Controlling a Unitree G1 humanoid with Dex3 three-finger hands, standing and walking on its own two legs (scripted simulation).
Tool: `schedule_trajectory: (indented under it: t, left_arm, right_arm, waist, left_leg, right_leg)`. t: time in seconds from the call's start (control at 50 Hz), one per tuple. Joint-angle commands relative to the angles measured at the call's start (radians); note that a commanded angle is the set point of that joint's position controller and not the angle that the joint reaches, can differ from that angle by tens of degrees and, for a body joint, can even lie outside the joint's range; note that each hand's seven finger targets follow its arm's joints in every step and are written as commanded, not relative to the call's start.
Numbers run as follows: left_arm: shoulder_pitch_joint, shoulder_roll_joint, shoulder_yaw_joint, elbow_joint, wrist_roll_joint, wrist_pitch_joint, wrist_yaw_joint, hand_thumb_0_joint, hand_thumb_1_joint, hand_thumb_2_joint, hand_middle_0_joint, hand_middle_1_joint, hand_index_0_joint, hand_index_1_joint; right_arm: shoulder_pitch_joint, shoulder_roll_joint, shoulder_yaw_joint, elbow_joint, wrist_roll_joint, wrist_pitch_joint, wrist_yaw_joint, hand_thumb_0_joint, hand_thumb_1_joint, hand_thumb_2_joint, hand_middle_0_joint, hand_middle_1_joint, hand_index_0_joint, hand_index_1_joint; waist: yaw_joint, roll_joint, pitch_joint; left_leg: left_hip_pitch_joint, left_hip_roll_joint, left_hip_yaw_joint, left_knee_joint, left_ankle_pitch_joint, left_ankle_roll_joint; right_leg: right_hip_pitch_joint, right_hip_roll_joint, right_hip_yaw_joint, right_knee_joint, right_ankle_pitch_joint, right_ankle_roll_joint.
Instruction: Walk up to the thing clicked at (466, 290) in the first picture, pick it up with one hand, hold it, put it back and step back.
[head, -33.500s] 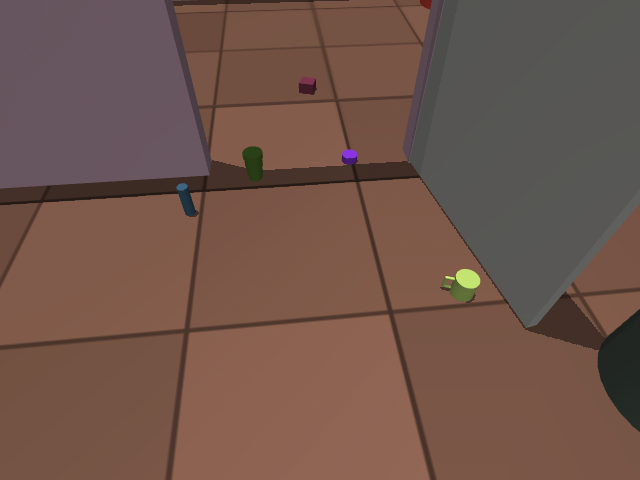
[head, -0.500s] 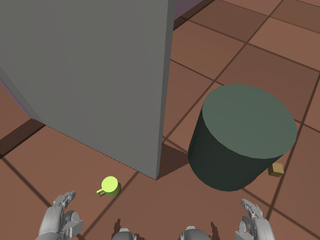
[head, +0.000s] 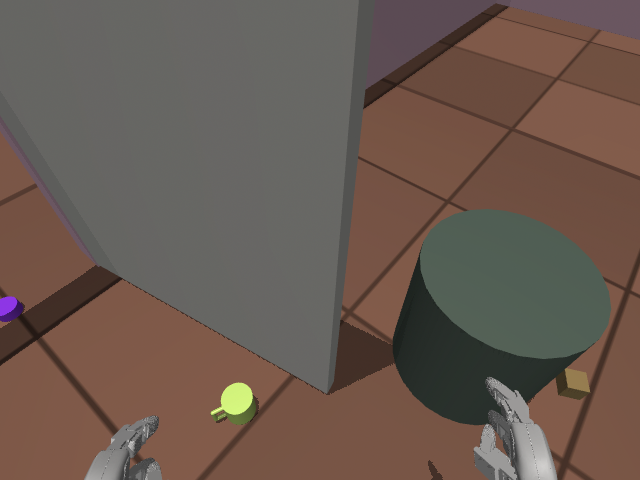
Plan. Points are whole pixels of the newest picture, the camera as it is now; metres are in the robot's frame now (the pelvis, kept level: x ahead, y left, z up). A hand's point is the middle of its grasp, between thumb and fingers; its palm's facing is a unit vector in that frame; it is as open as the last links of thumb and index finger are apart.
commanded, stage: home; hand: left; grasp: from above
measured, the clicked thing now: (233, 406) +0.46 +0.23 -0.67
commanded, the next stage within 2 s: stand in 1.66 s
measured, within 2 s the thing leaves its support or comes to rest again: neither
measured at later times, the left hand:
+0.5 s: hand out of the picture +0.16 +0.17 -0.05, palm faces +0.04 -0.98 -0.21, open 7.4 cm
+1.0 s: hand out of the picture +0.16 +0.18 -0.05, palm faces +0.04 -0.98 -0.21, open 7.4 cm
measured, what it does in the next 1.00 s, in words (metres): stands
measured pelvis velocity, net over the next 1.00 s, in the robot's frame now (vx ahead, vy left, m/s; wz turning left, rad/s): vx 0.00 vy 0.00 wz -0.01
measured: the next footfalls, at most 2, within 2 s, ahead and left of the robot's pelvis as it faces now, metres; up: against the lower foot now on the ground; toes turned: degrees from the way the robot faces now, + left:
none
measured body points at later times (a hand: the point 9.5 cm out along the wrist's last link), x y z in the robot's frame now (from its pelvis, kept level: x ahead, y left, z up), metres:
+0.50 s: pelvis +0.00 +0.00 +0.00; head +0.02 +0.00 +0.45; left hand +0.16 +0.23 -0.03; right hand +0.15 -0.25 -0.07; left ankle +0.01 +0.12 -0.68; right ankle +0.00 -0.14 -0.68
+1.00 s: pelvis +0.00 +0.00 +0.00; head +0.03 +0.00 +0.45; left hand +0.16 +0.23 -0.03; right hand +0.16 -0.25 -0.07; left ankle +0.01 +0.12 -0.68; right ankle +0.00 -0.14 -0.68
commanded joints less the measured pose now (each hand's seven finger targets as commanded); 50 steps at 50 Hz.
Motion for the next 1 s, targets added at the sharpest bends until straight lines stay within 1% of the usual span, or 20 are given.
schedule_trajectory:
  t: [0.0,0.04,0.1,0.12,0.14,0.26,0.36,0.42,0.44,0.48,0.52,0.56,0.62,0.64,0.78,0.82,0.9,0.92,0.96,0.98]
  left_arm:
    - [-0.02,0.104,0.065,-0.202,0.004,-0.054,0.011,0.0,0.9,0.9,-0.2,-0.299,-0.2,-0.299]
    - [-0.019,0.099,0.057,-0.196,0.004,-0.055,0.01,0.0,0.9,0.9,-0.2,-0.299,-0.2,-0.299]
    - [-0.013,0.104,0.061,-0.186,0.004,-0.051,0.012,0.0,0.9,0.9,-0.2,-0.299,-0.2,-0.299]
    - [-0.025,0.103,0.059,-0.197,0.001,-0.054,0.012,0.0,0.9,0.9,-0.2,-0.3,-0.2,-0.3]
    - [-0.021,0.108,0.066,-0.193,0.002,-0.054,0.013,0.0,0.9,0.9,-0.2,-0.299,-0.2,-0.299]
    - [-0.013,0.102,0.064,-0.195,0.001,-0.056,0.01,0.0,0.9,0.9,-0.2,-0.299,-0.2,-0.299]
    - [-0.022,0.098,0.061,-0.196,0.0,-0.056,0.009,0.0,0.9,0.9,-0.2,-0.299,-0.2,-0.299]
    - [-0.005,0.104,0.069,-0.189,0.0,-0.052,0.01,0.0,0.9,0.9,-0.2,-0.299,-0.2,-0.299]
    - [-0.015,0.103,0.061,-0.2,0.0,-0.053,0.01,0.0,0.9,0.9,-0.2,-0.299,-0.2,-0.299]
    - [-0.019,0.102,0.062,-0.197,0.0,-0.052,0.01,0.0,0.9,0.9,-0.2,-0.299,-0.2,-0.299]
    - [-0.007,0.105,0.066,-0.198,0.003,-0.05,0.011,0.0,0.9,0.9,-0.2,-0.299,-0.2,-0.299]
    - [-0.021,0.102,0.052,-0.189,0.003,-0.047,0.009,0.0,0.9,0.9,-0.2,-0.299,-0.2,-0.299]
    - [-0.025,0.107,0.067,-0.195,0.001,-0.045,0.009,0.0,0.9,0.9,-0.2,-0.3,-0.2,-0.299]
    - [-0.021,0.104,0.06,-0.192,0.0,-0.045,0.007,0.0,0.9,0.9,-0.2,-0.3,-0.2,-0.299]
    - [-0.025,0.104,0.056,-0.209,0.001,-0.047,0.007,0.0,0.9,0.9,-0.2,-0.299,-0.2,-0.299]
    - [-0.021,0.102,0.06,-0.194,0.0,-0.049,0.007,0.0,0.9,0.9,-0.2,-0.299,-0.2,-0.299]
    - [-0.033,0.118,0.064,-0.226,0.001,-0.058,0.009,0.0,0.9,0.9,-0.2,-0.299,-0.2,-0.299]
    - [-0.006,0.1,0.055,-0.191,0.0,-0.051,0.009,0.0,0.9,0.9,-0.2,-0.299,-0.2,-0.299]
    - [-0.007,0.102,0.056,-0.205,-0.001,-0.049,0.01,0.0,0.9,0.9,-0.2,-0.299,-0.2,-0.299]
    - [-0.011,0.104,0.059,-0.211,0.001,-0.052,0.011,0.0,0.9,0.9,-0.2,-0.299,-0.2,-0.299]
  right_arm:
    - [-0.053,-0.124,-0.049,-0.154,-0.003,-0.055,-0.016,0.0,-0.9,-0.9,0.2,0.3,0.2,0.3]
    - [-0.049,-0.124,-0.051,-0.149,-0.002,-0.056,-0.015,0.0,-0.9,-0.9,0.2,0.3,0.2,0.3]
    - [-0.051,-0.126,-0.05,-0.145,-0.002,-0.055,-0.018,0.0,-0.9,-0.9,0.2,0.3,0.2,0.3]
    - [-0.049,-0.125,-0.05,-0.147,-0.002,-0.055,-0.018,0.0,-0.9,-0.9,0.2,0.3,0.2,0.3]
    - [-0.053,-0.125,-0.05,-0.15,-0.002,-0.056,-0.019,0.0,-0.9,-0.9,0.2,0.3,0.2,0.3]
    - [-0.05,-0.124,-0.054,-0.145,-0.002,-0.06,-0.021,0.0,-0.9,-0.9,0.2,0.3,0.2,0.3]
    - [-0.044,-0.126,-0.055,-0.141,-0.002,-0.062,-0.022,0.0,-0.9,-0.9,0.2,0.3,0.2,0.3]
    - [-0.045,-0.125,-0.056,-0.142,0.0,-0.064,-0.024,0.0,-0.9,-0.9,0.2,0.3,0.2,0.3]
    - [-0.04,-0.125,-0.057,-0.143,0.001,-0.063,-0.024,0.0,-0.9,-0.9,0.2,0.3,0.2,0.3]
    - [-0.041,-0.126,-0.056,-0.137,0.001,-0.062,-0.024,0.0,-0.9,-0.9,0.2,0.3,0.2,0.3]
    - [-0.043,-0.125,-0.059,-0.14,-0.001,-0.063,-0.025,0.0,-0.9,-0.9,0.2,0.3,0.2,0.3]
    - [-0.044,-0.128,-0.056,-0.139,0.001,-0.061,-0.024,0.0,-0.9,-0.9,0.2,0.3,0.2,0.3]
    - [-0.048,-0.127,-0.057,-0.139,0.001,-0.063,-0.024,0.0,-0.9,-0.9,0.2,0.3,0.2,0.3]
    - [-0.047,-0.128,-0.055,-0.136,0.0,-0.064,-0.023,0.0,-0.9,-0.9,0.2,0.3,0.2,0.3]
    - [-0.047,-0.125,-0.056,-0.141,0.001,-0.064,-0.024,0.0,-0.9,-0.9,0.2,0.3,0.2,0.3]
    - [-0.046,-0.125,-0.056,-0.14,0.0,-0.064,-0.022,0.0,-0.9,-0.9,0.2,0.3,0.2,0.3]
    - [-0.04,-0.127,-0.059,-0.138,0.0,-0.06,-0.024,0.0,-0.9,-0.9,0.2,0.3,0.2,0.3]
    - [-0.042,-0.126,-0.056,-0.143,0.001,-0.061,-0.024,0.0,-0.9,-0.9,0.2,0.3,0.2,0.3]
    - [-0.041,-0.124,-0.057,-0.14,0.002,-0.061,-0.024,0.0,-0.9,-0.9,0.2,0.3,0.2,0.3]
    - [-0.038,-0.125,-0.058,-0.141,0.0,-0.06,-0.025,0.0,-0.9,-0.9,0.2,0.3,0.2,0.3]
  waist:
    - [-0.006,0.003,-0.085]
    - [-0.01,0.002,-0.105]
    - [-0.005,-0.005,-0.088]
    - [-0.013,-0.012,-0.1]
    - [-0.006,-0.017,-0.09]
    - [-0.004,-0.001,-0.085]
    - [-0.01,-0.002,-0.082]
    - [-0.005,-0.013,-0.094]
    - [-0.01,-0.016,-0.107]
    - [-0.012,-0.016,-0.09]
    - [-0.005,-0.005,-0.108]
    - [-0.008,-0.016,-0.071]
    - [-0.007,-0.007,-0.078]
    - [-0.006,-0.012,-0.074]
    - [-0.009,0.002,-0.085]
    - [-0.007,-0.001,-0.074]
    - [-0.011,-0.004,-0.101]
    - [-0.012,-0.014,-0.096]
    - [-0.005,-0.007,-0.11]
    - [-0.008,-0.012,-0.111]
  left_leg:
    - [0.11,-0.028,0.028,-0.172,0.204,0.028]
    - [0.114,-0.03,0.028,-0.165,0.223,0.028]
    - [0.112,-0.027,0.03,-0.164,0.227,0.028]
    - [0.112,-0.029,0.031,-0.158,0.224,0.031]
    - [0.102,-0.029,0.033,-0.158,0.212,0.031]
    - [0.102,-0.024,0.026,-0.17,0.189,0.026]
    - [0.101,-0.023,0.03,-0.169,0.178,0.026]
    - [0.102,-0.024,0.034,-0.159,0.202,0.028]
    - [0.109,-0.027,0.037,-0.152,0.222,0.029]
    - [0.108,-0.025,0.039,-0.152,0.218,0.029]
    - [0.111,-0.025,0.035,-0.152,0.231,0.026]
    - [0.1,-0.025,0.035,-0.16,0.202,0.029]
    - [0.099,-0.022,0.029,-0.168,0.182,0.028]
    - [0.094,-0.024,0.029,-0.17,0.169,0.028]
    - [0.106,-0.022,0.029,-0.166,0.197,0.026]
    - [0.094,-0.022,0.024,-0.169,0.175,0.025]
    - [0.113,-0.021,0.031,-0.156,0.222,0.026]
    - [0.109,-0.023,0.035,-0.148,0.234,0.028]
    - [0.113,-0.023,0.035,-0.144,0.257,0.027]
    - [0.112,-0.022,0.033,-0.147,0.251,0.027]
  right_leg:
    - [0.041,0.037,-0.029,-0.143,0.181,-0.025]
    - [0.048,0.037,-0.025,-0.139,0.2,-0.025]
    - [0.041,0.037,-0.027,-0.14,0.202,-0.023]
    - [0.045,0.035,-0.023,-0.145,0.204,-0.021]
    - [0.041,0.035,-0.024,-0.148,0.193,-0.02]
    - [0.033,0.038,-0.027,-0.142,0.166,-0.023]
    - [0.03,0.038,-0.024,-0.142,0.156,-0.022]
    - [0.039,0.036,-0.022,-0.142,0.178,-0.022]
    - [0.045,0.034,-0.017,-0.142,0.2,-0.02]
    - [0.036,0.035,-0.018,-0.14,0.196,-0.02]
    - [0.044,0.035,-0.021,-0.136,0.207,-0.022]
    - [0.028,0.035,-0.02,-0.143,0.18,-0.02]
    - [0.031,0.036,-0.023,-0.143,0.16,-0.022]
    - [0.029,0.037,-0.022,-0.145,0.15,-0.021]
    - [0.027,0.038,-0.023,-0.137,0.172,-0.023]
    - [0.022,0.038,-0.024,-0.136,0.153,-0.022]
    - [0.035,0.037,-0.021,-0.13,0.192,-0.023]
    - [0.035,0.035,-0.019,-0.133,0.207,-0.021]
    - [0.044,0.034,-0.019,-0.128,0.228,-0.022]
    - [0.043,0.036,-0.02,-0.125,0.223,-0.022]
